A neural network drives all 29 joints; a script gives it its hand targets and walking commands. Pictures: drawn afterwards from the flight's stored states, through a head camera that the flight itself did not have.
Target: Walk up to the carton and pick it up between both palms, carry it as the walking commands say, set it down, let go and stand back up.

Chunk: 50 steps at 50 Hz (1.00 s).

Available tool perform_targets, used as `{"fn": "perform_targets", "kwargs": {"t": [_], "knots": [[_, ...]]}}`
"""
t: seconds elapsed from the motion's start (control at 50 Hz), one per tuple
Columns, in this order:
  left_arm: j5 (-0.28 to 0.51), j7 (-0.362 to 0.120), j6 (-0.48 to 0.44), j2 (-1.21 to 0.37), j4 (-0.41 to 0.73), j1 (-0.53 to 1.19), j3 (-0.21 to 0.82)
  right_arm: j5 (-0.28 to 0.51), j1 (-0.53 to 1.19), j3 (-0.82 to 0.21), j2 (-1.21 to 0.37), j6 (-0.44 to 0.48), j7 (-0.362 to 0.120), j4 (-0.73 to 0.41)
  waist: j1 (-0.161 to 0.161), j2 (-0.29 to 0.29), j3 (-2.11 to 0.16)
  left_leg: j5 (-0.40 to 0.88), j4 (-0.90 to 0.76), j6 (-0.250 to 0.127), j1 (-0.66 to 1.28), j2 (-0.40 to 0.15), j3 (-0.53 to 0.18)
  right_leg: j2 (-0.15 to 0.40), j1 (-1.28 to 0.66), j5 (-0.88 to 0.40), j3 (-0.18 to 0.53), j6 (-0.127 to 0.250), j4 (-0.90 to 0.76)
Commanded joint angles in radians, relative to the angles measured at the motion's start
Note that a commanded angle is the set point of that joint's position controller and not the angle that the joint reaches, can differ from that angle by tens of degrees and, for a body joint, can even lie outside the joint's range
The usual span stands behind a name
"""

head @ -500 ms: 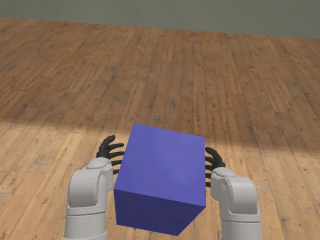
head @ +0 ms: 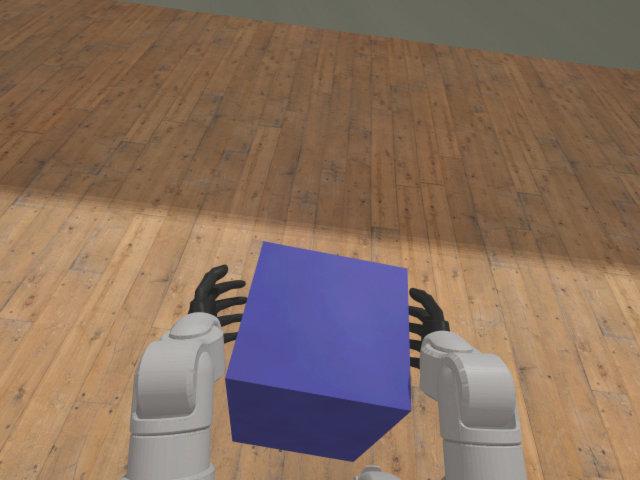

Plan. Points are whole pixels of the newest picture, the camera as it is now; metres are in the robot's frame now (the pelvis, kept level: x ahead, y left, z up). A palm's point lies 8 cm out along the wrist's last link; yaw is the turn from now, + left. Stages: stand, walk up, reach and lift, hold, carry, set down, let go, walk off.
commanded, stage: carry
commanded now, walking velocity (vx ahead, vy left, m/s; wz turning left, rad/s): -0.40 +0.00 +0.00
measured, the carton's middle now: (312, 362) +0.29 +0.01 -0.01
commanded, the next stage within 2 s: none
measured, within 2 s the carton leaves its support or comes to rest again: neither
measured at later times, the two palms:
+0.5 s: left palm out of the picture +0.07 +0.11 +0.08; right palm out of the picture +0.02 -0.15 +0.06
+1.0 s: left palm out of the picture -0.22 +0.18 +0.08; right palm out of the picture -0.24 -0.08 +0.06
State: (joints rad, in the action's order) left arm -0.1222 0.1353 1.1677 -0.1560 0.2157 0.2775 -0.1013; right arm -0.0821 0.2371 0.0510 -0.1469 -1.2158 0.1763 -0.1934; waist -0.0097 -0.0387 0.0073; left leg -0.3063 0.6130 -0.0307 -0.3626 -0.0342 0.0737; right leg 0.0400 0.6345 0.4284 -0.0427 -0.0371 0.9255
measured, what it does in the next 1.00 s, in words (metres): walks backwards: right foot, then left foot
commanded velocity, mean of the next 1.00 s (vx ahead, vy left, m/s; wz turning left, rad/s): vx -0.40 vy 0.00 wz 0.00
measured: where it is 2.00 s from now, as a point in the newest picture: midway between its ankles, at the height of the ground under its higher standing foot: outside the picture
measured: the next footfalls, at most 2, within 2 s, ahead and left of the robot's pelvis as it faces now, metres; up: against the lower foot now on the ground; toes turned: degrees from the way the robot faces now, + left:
right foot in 0.26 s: -0.15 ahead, -0.12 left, +0.00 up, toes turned -7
left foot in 0.60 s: -0.29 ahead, +0.16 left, +0.00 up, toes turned +2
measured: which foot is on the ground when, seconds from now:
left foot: down 0.00-0.28, up 0.30-0.58, down 0.60-0.92, up 0.94-1.00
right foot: up 0.00-0.24, down 0.26-0.62, up 0.64-0.90, down 0.92-1.00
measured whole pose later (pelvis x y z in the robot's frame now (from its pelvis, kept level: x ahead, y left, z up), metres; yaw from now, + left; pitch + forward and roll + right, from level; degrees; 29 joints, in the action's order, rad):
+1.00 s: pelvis -0.51 +0.05 +0.00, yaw -2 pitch +2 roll -1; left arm -0.08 0.16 1.16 -0.16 0.20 0.30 -0.09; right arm -0.11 0.22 0.06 -0.14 -1.23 0.16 -0.24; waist 0.06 0.05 -0.02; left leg -0.32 0.76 0.01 -0.62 -0.04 0.02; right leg -0.01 0.34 0.28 -0.09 0.03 0.57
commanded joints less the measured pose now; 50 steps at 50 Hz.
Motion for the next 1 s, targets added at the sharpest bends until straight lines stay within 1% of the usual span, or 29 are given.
{"fn": "perform_targets", "kwargs": {"t": [0.0, 0.06, 0.1, 0.12, 0.16, 0.22, 0.26, 0.28, 0.32, 0.34, 0.38, 0.42, 0.48, 0.52, 0.56, 0.58, 0.6, 0.62, 0.64, 0.66, 0.68, 0.7, 0.78, 0.82, 0.88, 0.92, 0.94, 0.96, 0.98], "knots": [[0.456, -0.228, -0.028, -1.08, 0.163, 0.504, 0.745, 0.424, 0.653, -0.632, -1.001, 0.081, -0.296, -0.316, 0.01, 0.218, -0.44, 0.941, -0.105, -0.146, 0.279, -0.271, -0.156, -0.044, -0.007, 0.057, 0.035, -0.023, 0.353], [0.487, -0.229, -0.002, -1.051, 0.144, 0.521, 0.751, 0.372, 0.615, -0.582, -0.945, 0.075, -0.273, -0.284, 0.009, 0.209, -0.45, 0.752, -0.133, -0.123, 0.298, -0.231, -0.138, -0.047, -0.085, 0.066, -0.007, -0.031, 0.143], [0.477, -0.222, 0.012, -1.04, 0.127, 0.48, 0.741, 0.361, 0.569, -0.568, -0.923, 0.067, -0.267, -0.288, 0.004, 0.269, -0.513, 0.752, -0.155, -0.123, 0.395, -0.256, -0.189, -0.066, -0.113, 0.07, -0.027, -0.018, 0.004], [0.477, -0.226, 0.016, -1.043, 0.101, 0.441, 0.733, 0.342, 0.534, -0.575, -0.934, 0.063, -0.261, -0.272, -0.004, 0.179, -0.536, 0.737, -0.164, -0.136, 0.43, -0.293, -0.243, -0.052, -0.125, 0.086, -0.015, -0.011, -0.072], [0.478, -0.232, 0.026, -1.029, 0.093, 0.418, 0.739, 0.295, 0.436, -0.547, -0.928, 0.058, -0.249, -0.198, -0.011, 0.255, -0.537, 0.871, -0.147, -0.146, 0.462, -0.298, -0.273, -0.058, -0.178, 0.095, -0.019, 0.006, -0.23], [0.439, -0.25, 0.038, -1.034, -0.006, 0.363, 0.705, 0.293, 0.464, -0.574, -0.934, 0.052, -0.25, -0.174, 0.002, 0.193, -0.491, 0.663, -0.181, -0.065, 0.278, -0.257, -0.219, -0.018, -0.368, -0.113, -0.051, 0.012, -0.527], [0.458, -0.269, 0.034, -1.045, 0.009, 0.378, 0.697, 0.313, 0.498, -0.6, -0.959, 0.056, -0.248, -0.196, 0.006, -0.05, -0.455, 0.315, -0.072, 0.003, 0.029, -0.158, -0.161, 0.155, -0.54, -0.308, 0.157, 0.062, -0.625], [0.428, -0.265, 0.014, -1.076, 0.001, 0.368, 0.684, 0.342, 0.579, -0.634, -0.987, 0.05, -0.255, -0.241, 0.03, -0.267, -0.418, -0.073, 0.082, 0.069, -0.101, -0.024, -0.003, 0.35, -0.477, -0.58, 0.297, 0.204, -0.547], [0.434, -0.272, 0.006, -1.067, 0.068, 0.406, 0.689, 0.39, 0.658, -0.669, -1.01, 0.071, -0.261, -0.266, 0.036, -0.122, -0.359, -0.238, 0.547, 0.04, -0.24, 0.043, -0.124, 0.383, -0.436, -0.901, 0.273, 0.244, -0.553], [0.418, -0.264, 0.002, -1.077, 0.066, 0.414, 0.683, 0.415, 0.682, -0.685, -1.018, 0.073, -0.265, -0.278, 0.034, -0.043, -0.352, -0.198, 0.646, 0.05, -0.223, 0.025, -0.146, 0.343, -0.41, -0.856, 0.195, 0.209, -0.537], [0.428, -0.256, -0.009, -1.072, 0.107, 0.48, 0.671, 0.453, 0.752, -0.708, -1.03, 0.072, -0.264, -0.309, 0.019, -0.08, -0.38, -0.109, 0.686, 0.078, -0.216, 0.021, -0.092, 0.258, -0.473, -0.902, 0.08, 0.19, -0.471], [0.408, -0.239, -0.01, -1.026, 0.132, 0.42, 0.659, 0.463, 0.693, -0.708, -0.998, 0.063, -0.262, -0.307, 0.016, -0.044, -0.411, -0.155, 0.538, 0.092, -0.173, 0.021, -0.062, 0.259, -0.523, -0.927, 0.099, 0.17, -0.46], [0.342, -0.222, -0.005, -0.987, 0.097, 0.307, 0.61, 0.472, 0.632, -0.72, -0.987, 0.037, -0.271, -0.294, 0.021, -0.198, -0.481, -0.23, 0.242, 0.089, -0.119, 0.014, -0.047, 0.277, -0.661, -0.956, 0.163, 0.174, -0.465], [0.329, -0.218, 0.004, -0.98, 0.055, 0.277, 0.612, 0.463, 0.595, -0.705, -0.984, 0.026, -0.276, -0.241, 0.025, -0.21, -0.469, -0.189, 0.062, 0.078, -0.065, 0.031, -0.01, 0.279, -0.662, -1.002, 0.174, 0.169, -0.453], [0.321, -0.215, 0.007, -0.993, 0.033, 0.288, 0.627, 0.455, 0.581, -0.695, -1.001, 0.027, -0.292, -0.203, 0.011, -0.133, -0.481, 0.092, -0.244, 0.049, 0.086, -0.002, -0.014, 0.234, -0.588, -0.868, 0.137, 0.104, -0.428], [0.302, -0.209, 0.004, -0.998, 0.015, 0.268, 0.631, 0.477, 0.647, -0.708, -1.01, 0.026, -0.303, -0.219, 0.016, -0.015, -0.454, 0.111, -0.293, 0.035, 0.205, -0.069, -0.095, 0.192, -0.452, -0.667, 0.133, 0.058, -0.408], [0.32, -0.214, 0.003, -0.986, 0.034, 0.294, 0.627, 0.451, 0.576, -0.686, -1.001, 0.028, -0.307, -0.168, 0.019, 0.099, -0.462, 0.456, -0.204, -0.013, 0.277, -0.189, -0.199, 0.113, -0.286, -0.377, 0.044, 0.008, -0.353], [0.343, -0.218, 0.004, -1.009, 0.075, 0.345, 0.659, 0.44, 0.552, -0.655, -1.011, 0.041, -0.315, -0.163, -0.004, 0.359, -0.413, 0.651, -0.219, -0.143, 0.222, -0.366, -0.343, 0.007, -0.132, 0.077, -0.067, -0.023, -0.112], [0.359, -0.223, 0.003, -1.017, 0.08, 0.377, 0.661, 0.434, 0.557, -0.644, -1.022, 0.048, -0.311, -0.176, -0.003, 0.329, -0.423, 0.867, -0.175, -0.209, 0.192, -0.408, -0.361, -0.033, -0.118, 0.198, -0.004, -0.003, 0.147], [0.386, -0.231, -0.005, -1.059, 0.078, 0.405, 0.684, 0.421, 0.589, -0.652, -1.02, 0.053, -0.303, -0.233, 0.002, 0.212, -0.4, 0.913, -0.143, -0.195, 0.162, -0.359, -0.273, -0.026, -0.125, 0.167, 0.052, 0.011, 0.262], [0.428, -0.235, -0.011, -1.077, 0.123, 0.464, 0.71, 0.424, 0.631, -0.642, -1.027, 0.061, -0.304, -0.259, 0.006, 0.172, -0.36, 0.796, -0.151, -0.157, 0.093, -0.302, -0.187, -0.038, -0.116, 0.107, 0.043, 0.01, 0.32], [0.447, -0.237, -0.009, -1.066, 0.15, 0.502, 0.735, 0.421, 0.621, -0.631, -1.007, 0.064, -0.301, -0.265, 0.008, 0.23, -0.332, 0.695, -0.157, -0.143, 0.056, -0.268, -0.136, -0.04, -0.102, 0.046, 0.037, 0.001, 0.368], [0.501, -0.238, 0.015, -1.031, 0.149, 0.517, 0.76, 0.361, 0.57, -0.582, -0.942, 0.055, -0.269, -0.274, 0.005, 0.237, -0.43, 0.396, -0.224, -0.095, 0.249, -0.233, -0.188, -0.068, -0.161, 0.077, -0.038, -0.011, 0.001], [0.511, -0.244, 0.033, -1.043, 0.122, 0.508, 0.761, 0.321, 0.506, -0.561, -0.943, 0.044, -0.258, -0.217, -0.008, 0.279, -0.446, 0.364, -0.249, -0.107, 0.263, -0.287, -0.268, -0.054, -0.192, 0.067, -0.025, 0.019, -0.149], [0.518, -0.263, 0.04, -1.062, 0.065, 0.472, 0.741, 0.295, 0.496, -0.564, -0.946, 0.053, -0.244, -0.199, 0.003, 0.178, -0.485, 0.466, -0.208, -0.068, 0.225, -0.271, -0.261, -0.028, -0.372, -0.099, -0.043, 0.032, -0.521], [0.481, -0.277, 0.038, -1.045, 0.007, 0.395, 0.712, 0.301, 0.485, -0.594, -0.955, 0.05, -0.243, -0.203, 0.002, -0.084, -0.437, 0.318, -0.075, 0.033, -0.006, -0.124, -0.146, 0.178, -0.527, -0.336, 0.187, 0.091, -0.569], [0.462, -0.284, 0.031, -1.076, -0.032, 0.362, 0.688, 0.318, 0.572, -0.612, -0.953, 0.05, -0.241, -0.249, 0.021, -0.291, -0.386, -0.085, 0.112, 0.061, -0.089, -0.02, -0.013, 0.328, -0.419, -0.552, 0.304, 0.209, -0.553], [0.465, -0.283, 0.03, -1.07, 0.026, 0.391, 0.697, 0.341, 0.563, -0.622, -0.993, 0.047, -0.252, -0.197, 0.034, -0.201, -0.364, -0.245, 0.412, 0.057, -0.166, 0.029, -0.048, 0.395, -0.362, -0.647, 0.349, 0.27, -0.59], [0.47, -0.281, 0.023, -1.077, 0.068, 0.446, 0.703, 0.37, 0.598, -0.625, -1.008, 0.058, -0.256, -0.204, 0.03, -0.042, -0.345, -0.212, 0.576, 0.046, -0.202, 0.035, -0.124, 0.37, -0.364, -0.686, 0.297, 0.261, -0.572]]}}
